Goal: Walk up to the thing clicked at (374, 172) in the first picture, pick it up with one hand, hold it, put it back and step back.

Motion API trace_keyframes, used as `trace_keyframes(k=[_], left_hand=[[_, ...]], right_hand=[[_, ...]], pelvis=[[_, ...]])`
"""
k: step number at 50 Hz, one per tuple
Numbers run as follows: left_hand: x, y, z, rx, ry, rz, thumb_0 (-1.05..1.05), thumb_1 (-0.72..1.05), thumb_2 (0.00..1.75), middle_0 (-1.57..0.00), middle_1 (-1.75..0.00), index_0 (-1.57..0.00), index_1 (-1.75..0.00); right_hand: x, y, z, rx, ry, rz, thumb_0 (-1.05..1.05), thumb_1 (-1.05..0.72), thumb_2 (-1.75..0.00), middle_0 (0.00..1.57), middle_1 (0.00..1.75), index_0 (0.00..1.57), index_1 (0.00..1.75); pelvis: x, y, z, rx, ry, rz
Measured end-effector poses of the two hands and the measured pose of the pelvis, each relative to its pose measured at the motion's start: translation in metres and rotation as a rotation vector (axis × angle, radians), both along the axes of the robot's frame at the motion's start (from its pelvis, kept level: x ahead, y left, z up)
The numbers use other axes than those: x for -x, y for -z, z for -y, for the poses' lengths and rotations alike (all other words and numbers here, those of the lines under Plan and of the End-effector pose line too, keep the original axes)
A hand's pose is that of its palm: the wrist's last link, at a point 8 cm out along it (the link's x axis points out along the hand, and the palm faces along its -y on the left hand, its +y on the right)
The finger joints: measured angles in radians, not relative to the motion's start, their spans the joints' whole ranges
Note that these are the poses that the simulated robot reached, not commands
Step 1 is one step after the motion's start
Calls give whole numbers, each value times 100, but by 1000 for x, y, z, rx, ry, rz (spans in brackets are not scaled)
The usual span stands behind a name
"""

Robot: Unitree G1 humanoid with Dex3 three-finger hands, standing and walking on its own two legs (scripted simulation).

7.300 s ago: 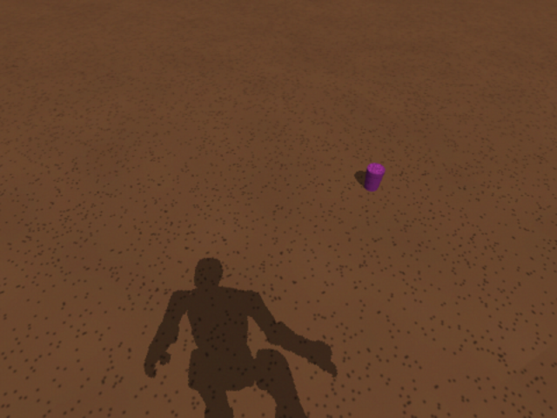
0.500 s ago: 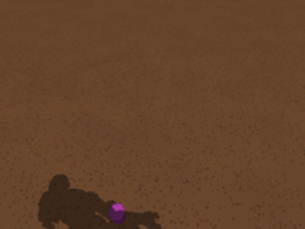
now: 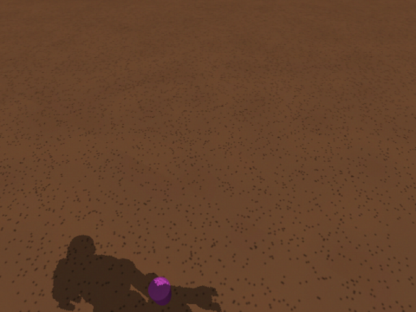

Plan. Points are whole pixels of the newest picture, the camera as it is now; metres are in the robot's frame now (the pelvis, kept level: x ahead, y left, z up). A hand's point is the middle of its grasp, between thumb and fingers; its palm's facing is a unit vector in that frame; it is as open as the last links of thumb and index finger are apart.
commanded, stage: stand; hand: left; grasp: from the side
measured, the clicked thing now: (161, 292) +0.37 +0.22 -0.72
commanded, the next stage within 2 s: go down in 0.18 s
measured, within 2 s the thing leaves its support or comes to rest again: neither
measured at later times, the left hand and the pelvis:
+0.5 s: hand out of the picture +0.15 +0.25 -0.16, palm faces +0.03 -0.94 -0.34, open 9.7 cm; pelvis -0.01 +0.00 -0.01, yaw +1 degrees
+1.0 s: hand out of the picture +0.13 +0.28 -0.19, palm faces +0.03 -0.93 -0.36, open 16.4 cm; pelvis -0.01 +0.02 -0.06, yaw +1 degrees
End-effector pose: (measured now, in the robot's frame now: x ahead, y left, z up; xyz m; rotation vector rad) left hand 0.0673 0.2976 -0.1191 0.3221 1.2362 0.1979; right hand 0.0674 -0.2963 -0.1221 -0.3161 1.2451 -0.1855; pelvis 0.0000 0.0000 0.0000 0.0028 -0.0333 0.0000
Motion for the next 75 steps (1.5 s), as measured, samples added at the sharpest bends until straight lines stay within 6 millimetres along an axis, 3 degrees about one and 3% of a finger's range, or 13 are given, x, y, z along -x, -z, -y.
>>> trace_keyframes(k=[15, 20, 24, 27, 32, 39, 47, 57, 67, 75], left_hand=[[-6, -1, 0, -4, 0, 8, 0, 90, 90, -21, -30, -20, -30], [-35, 1, 5, 10, -44, 110, 1, 79, 85, -17, -36, -16, -36], [-63, 5, 1, 14, -8, 148, 0, 61, 75, -11, -41, -10, -40], [-71, 6, -4, -2, 18, 158, 0, 45, 69, -8, -45, -8, -43], [-69, 7, -12, -35, 25, 128, 0, 19, 63, -6, -50, -7, -47], [-57, 22, -18, -27, -7, 128, 0, -15, 44, -4, -38, -5, -36], [-53, 33, -20, -15, 10, 184, 0, -38, 34, -6, -34, -6, -33], [-46, 39, -28, -27, 6, 178, -1, -51, 23, -8, -26, -7, -26], [-47, 49, -30, -26, 3, 211, -1, -52, 21, -9, -24, -8, -24], [-70, 87, -54, -27, -7, 311, -1, -51, 24, -9, -26, -8, -26]], right_hand=[[-7, 0, 0, -1, -2, 9, 0, -91, -89, 20, 30, 20, 30], [-15, 0, -13, -16, -10, 109, 1, -96, -91, 20, 30, 20, 30], [-14, 4, -27, -39, -2, 139, 1, -98, -91, 20, 30, 20, 30], [-12, 6, -35, -54, 15, 157, 1, -99, -91, 20, 30, 20, 30], [-15, 9, -44, -68, 20, 195, 1, -96, -90, 20, 30, 20, 30], [-38, 14, -50, -54, -18, 295, 1, -89, -89, 20, 30, 20, 30], [-64, 18, -58, -27, -62, 385, 1, -85, -88, 20, 30, 20, 30], [-84, 24, -71, -23, -97, 474, 1, -84, -87, 20, 30, 20, 30], [-81, 40, -77, -13, -104, 486, 1, -85, -88, 20, 30, 20, 30], [-72, 71, -69, 15, -152, 476, 1, -88, -89, 20, 30, 20, 30]], pelvis=[[-5, 0, 0, 0, 0, 1], [6, 6, 1, 3, -25, -53], [11, 12, 2, 3, -22, -107], [11, 16, 0, 3, -18, -128], [8, 22, -5, 8, -19, -149], [10, 39, -13, 16, -19, -194], [10, 57, -17, 29, -25, -233], [10, 74, -20, 45, -31, -277], [13, 91, -21, 56, -33, -316], [29, 125, -19, 58, -31, -393]])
